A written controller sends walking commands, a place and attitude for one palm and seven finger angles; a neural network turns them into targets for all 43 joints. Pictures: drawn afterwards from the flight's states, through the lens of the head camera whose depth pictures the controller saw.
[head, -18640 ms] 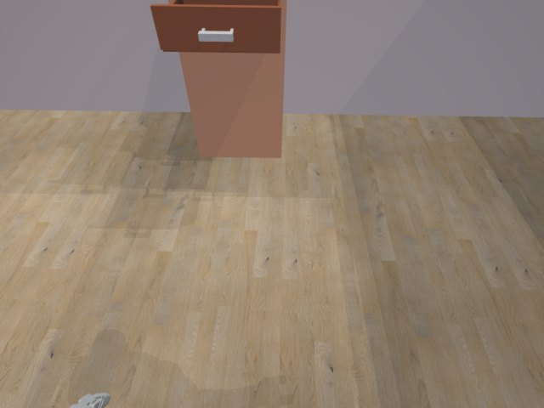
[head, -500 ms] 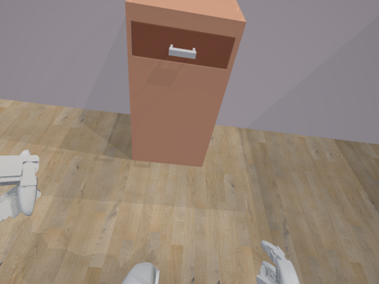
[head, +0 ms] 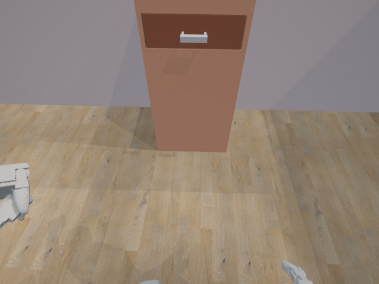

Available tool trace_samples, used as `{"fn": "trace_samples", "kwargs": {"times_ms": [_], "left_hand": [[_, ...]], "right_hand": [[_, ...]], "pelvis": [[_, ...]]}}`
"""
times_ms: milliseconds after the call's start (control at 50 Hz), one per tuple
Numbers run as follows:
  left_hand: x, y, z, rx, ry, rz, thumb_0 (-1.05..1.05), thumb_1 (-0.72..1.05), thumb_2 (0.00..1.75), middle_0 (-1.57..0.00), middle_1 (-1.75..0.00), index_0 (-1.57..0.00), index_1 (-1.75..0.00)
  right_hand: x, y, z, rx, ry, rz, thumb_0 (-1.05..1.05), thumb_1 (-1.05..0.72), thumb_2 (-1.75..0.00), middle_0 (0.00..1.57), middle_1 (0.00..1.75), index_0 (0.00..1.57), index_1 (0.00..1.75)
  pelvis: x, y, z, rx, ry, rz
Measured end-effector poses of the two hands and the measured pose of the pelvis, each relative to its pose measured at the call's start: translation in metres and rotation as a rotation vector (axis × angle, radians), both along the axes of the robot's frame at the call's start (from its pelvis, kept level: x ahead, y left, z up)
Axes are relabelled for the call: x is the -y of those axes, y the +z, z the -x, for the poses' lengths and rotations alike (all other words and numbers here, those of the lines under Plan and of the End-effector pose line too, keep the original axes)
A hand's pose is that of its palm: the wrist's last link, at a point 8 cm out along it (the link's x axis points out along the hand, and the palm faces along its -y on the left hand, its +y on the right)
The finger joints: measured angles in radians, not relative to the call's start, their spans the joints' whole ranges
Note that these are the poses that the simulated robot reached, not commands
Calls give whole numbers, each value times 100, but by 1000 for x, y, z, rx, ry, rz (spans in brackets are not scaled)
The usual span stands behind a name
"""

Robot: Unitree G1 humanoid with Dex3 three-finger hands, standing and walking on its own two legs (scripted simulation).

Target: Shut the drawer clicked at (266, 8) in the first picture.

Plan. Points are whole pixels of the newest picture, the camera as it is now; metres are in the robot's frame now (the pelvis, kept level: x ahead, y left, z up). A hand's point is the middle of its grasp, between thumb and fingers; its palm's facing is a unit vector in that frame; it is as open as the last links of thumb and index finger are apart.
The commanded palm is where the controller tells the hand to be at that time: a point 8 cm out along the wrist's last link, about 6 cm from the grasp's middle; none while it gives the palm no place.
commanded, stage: let the arm hang, fingers relaxed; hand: left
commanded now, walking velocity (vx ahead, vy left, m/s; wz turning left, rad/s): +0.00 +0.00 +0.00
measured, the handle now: (193, 36) +1.02 +0.04 +0.05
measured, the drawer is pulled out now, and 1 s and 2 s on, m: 0.00 0.00 0.00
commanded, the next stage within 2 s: look to check the result in 1.08 s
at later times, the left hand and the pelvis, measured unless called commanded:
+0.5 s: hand out of the picture -0.02 +0.19 -0.16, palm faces +0.06 -0.97 -0.24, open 4.7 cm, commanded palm none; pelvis +0.02 +0.00 +0.01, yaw +1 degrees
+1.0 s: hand out of the picture +0.03 +0.17 -0.15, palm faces +0.03 -0.98 -0.22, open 7.3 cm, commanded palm none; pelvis +0.02 +0.00 +0.02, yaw +0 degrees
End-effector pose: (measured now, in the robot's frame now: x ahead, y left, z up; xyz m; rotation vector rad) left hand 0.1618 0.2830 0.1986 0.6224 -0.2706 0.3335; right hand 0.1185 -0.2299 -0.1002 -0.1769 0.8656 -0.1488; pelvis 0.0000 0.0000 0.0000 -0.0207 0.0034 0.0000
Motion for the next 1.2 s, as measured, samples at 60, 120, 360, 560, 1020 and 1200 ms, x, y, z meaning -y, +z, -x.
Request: {"fn": "trace_samples", "kwargs": {"times_ms": [60,120,360,560,1020,1200], "left_hand": [[-13,-81,-24,-255,64,161,0,90,90,-139,-158,-140,-159],[-9,-196,-24,-647,146,342,0,90,90,-134,-154,-135,-154],[40,-334,148,-1507,379,615,2,90,90,-97,-123,-95,-114],[51,-320,181,-1644,428,652,1,91,90,-57,-73,-56,-71],[63,-319,136,-1544,352,629,1,92,90,-20,-30,-20,-31],[73,-321,151,-1580,363,651,1,92,90,-20,-30,-20,-30]], "right_hand": [[12,-16,-6,-38,41,-3,2,-90,-90,20,30,20,30],[22,-33,-6,-65,46,23,1,-90,-90,20,30,20,30],[22,-32,60,-406,-30,23,1,-91,-90,20,30,20,30],[-8,-31,94,-556,-37,-36,2,-93,-90,20,30,20,30],[-24,-35,124,-587,-87,-107,1,-91,-90,20,30,20,30],[-20,-34,124,-588,-90,-105,1,-91,-90,20,30,20,30]], "pelvis": [[-5,-10,-3,-9,35,-20],[-6,-24,-5,-4,31,-27],[7,-1,-17,-1,25,-4],[0,17,-18,0,19,-19],[4,20,-16,24,8,-25],[7,21,-15,24,6,-25]]}}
